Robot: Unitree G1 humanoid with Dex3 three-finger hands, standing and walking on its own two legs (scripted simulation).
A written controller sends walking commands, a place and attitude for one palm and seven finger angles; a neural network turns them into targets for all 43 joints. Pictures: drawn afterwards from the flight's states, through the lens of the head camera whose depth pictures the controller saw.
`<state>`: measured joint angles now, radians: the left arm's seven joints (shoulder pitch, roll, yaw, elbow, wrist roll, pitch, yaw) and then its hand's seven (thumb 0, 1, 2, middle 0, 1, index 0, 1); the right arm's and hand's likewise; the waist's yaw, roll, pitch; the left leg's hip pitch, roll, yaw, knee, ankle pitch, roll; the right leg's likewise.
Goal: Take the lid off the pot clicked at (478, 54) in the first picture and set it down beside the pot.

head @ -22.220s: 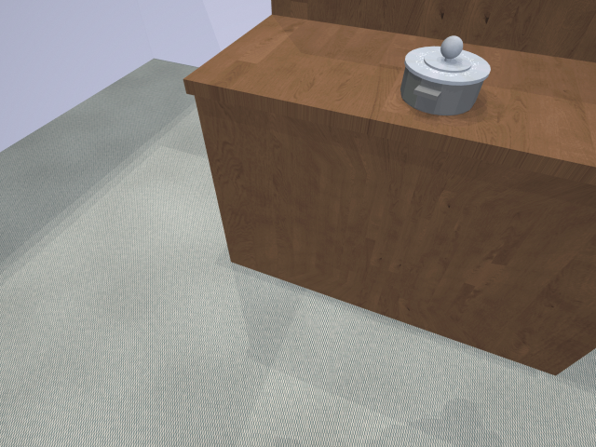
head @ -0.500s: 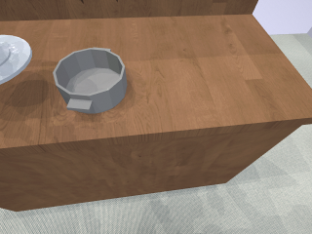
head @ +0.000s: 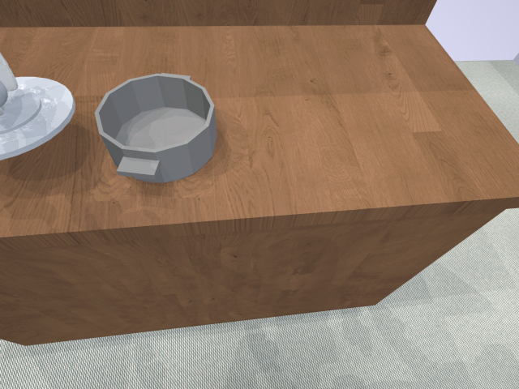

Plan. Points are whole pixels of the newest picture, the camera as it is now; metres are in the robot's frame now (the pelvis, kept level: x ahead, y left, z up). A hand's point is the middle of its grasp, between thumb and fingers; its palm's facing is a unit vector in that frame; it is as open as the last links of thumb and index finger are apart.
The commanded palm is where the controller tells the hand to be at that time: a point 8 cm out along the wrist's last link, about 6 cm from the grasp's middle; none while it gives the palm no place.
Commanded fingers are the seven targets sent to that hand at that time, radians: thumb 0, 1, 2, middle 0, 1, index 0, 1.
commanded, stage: lower the lid onto the table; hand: left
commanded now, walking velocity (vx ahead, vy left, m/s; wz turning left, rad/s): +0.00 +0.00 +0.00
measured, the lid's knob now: out of the picture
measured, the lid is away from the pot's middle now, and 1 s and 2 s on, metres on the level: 0.21 0.23 0.23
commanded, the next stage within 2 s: open the fingers wide in 0.98 s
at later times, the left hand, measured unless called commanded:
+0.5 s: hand out of the picture +0.48 +0.34 +0.16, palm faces -0.41 -0.26 -0.87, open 7.6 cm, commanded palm +0.52 +0.35 +0.23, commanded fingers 0.00 0.74 0.84 -0.92 -1.10 -0.82 -1.08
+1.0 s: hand out of the picture +0.48 +0.34 +0.13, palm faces -0.45 -0.25 -0.86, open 7.5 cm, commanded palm +0.54 +0.35 +0.19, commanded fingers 0.00 0.74 0.84 -0.92 -1.10 -0.82 -1.08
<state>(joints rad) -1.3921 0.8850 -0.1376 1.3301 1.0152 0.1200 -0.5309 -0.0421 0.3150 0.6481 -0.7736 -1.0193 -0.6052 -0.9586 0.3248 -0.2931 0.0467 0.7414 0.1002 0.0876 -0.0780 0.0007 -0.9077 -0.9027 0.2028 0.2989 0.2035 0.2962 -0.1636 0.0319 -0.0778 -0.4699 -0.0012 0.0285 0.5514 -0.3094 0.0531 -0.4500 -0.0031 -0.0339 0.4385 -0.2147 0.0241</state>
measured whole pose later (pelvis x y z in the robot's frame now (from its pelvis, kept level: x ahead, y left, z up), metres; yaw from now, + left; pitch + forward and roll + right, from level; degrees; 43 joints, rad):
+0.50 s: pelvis +0.00 +0.00 +0.00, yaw -1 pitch +15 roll -3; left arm -1.35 0.94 -0.10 1.37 1.02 0.08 -0.51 -0.04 0.32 0.65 -0.77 -1.02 -0.60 -0.96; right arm 0.37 -0.29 0.05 0.76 0.10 0.11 -0.10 0.00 -0.91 -0.90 0.20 0.30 0.20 0.30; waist -0.19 0.03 -0.08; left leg -0.53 0.01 0.04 0.61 -0.34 0.06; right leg -0.50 0.01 -0.02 0.48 -0.23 0.03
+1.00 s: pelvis -0.01 +0.01 -0.01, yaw -1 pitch +16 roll -4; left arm -1.36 0.93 -0.13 1.41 1.01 0.04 -0.49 -0.03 0.31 0.64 -0.79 -1.04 -0.61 -0.98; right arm 0.37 -0.29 0.06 0.75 0.10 0.12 -0.11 0.00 -0.91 -0.90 0.20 0.30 0.20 0.30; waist -0.19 0.04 -0.09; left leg -0.62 0.01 0.03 0.70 -0.37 0.07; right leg -0.58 0.01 -0.03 0.55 -0.25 0.04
